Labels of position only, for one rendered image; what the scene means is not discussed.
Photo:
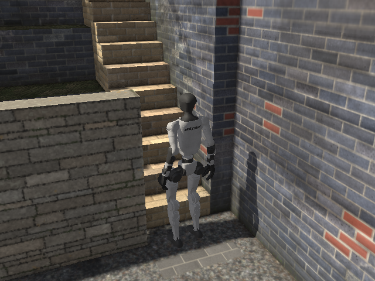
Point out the right robot forearm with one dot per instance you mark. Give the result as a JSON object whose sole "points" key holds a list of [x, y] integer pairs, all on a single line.
{"points": [[210, 155]]}

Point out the robot right hand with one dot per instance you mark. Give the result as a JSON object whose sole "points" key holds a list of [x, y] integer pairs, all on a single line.
{"points": [[206, 171]]}

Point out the left robot shin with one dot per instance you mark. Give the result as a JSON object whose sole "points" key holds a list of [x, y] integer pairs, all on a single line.
{"points": [[174, 218]]}

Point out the robot left hand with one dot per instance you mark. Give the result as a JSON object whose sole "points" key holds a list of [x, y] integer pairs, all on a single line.
{"points": [[162, 181]]}

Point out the robot right upper arm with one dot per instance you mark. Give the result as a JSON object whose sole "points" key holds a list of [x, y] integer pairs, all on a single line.
{"points": [[207, 131]]}

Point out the robot left foot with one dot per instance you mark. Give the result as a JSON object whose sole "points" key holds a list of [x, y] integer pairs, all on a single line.
{"points": [[178, 243]]}

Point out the robot left upper arm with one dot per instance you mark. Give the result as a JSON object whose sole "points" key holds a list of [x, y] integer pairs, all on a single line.
{"points": [[172, 128]]}

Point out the left robot forearm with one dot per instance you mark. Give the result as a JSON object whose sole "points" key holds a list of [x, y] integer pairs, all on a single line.
{"points": [[168, 164]]}

